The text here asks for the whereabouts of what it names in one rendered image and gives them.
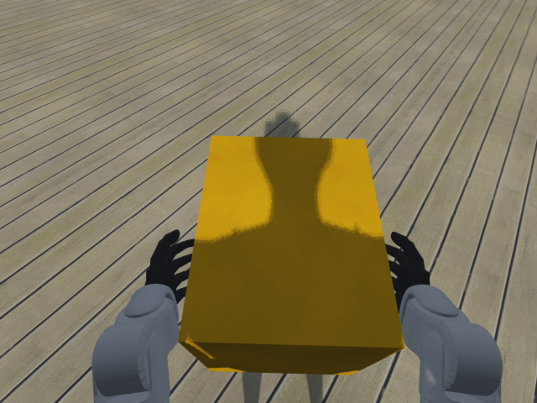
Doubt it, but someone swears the robot right forearm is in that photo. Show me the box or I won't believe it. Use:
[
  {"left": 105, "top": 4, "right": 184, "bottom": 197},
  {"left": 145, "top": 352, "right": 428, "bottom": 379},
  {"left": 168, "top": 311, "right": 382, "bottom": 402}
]
[{"left": 399, "top": 285, "right": 503, "bottom": 403}]

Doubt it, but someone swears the robot left forearm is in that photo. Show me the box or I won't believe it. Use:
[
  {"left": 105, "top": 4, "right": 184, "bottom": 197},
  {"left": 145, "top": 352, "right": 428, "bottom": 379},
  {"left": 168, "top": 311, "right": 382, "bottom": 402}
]
[{"left": 91, "top": 284, "right": 180, "bottom": 403}]

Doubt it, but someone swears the carton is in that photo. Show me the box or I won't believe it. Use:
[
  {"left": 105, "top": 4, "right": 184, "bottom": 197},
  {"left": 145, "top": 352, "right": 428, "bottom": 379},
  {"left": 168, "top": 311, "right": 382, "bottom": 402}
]
[{"left": 178, "top": 136, "right": 405, "bottom": 375}]

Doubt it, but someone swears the right robot hand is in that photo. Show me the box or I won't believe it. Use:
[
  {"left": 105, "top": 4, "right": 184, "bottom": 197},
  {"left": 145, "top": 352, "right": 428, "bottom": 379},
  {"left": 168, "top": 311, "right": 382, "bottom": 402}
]
[{"left": 385, "top": 232, "right": 430, "bottom": 312}]

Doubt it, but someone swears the left robot hand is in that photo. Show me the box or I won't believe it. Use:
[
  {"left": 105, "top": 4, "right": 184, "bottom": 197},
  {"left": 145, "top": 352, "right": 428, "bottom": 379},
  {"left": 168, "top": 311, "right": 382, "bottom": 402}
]
[{"left": 145, "top": 229, "right": 195, "bottom": 304}]

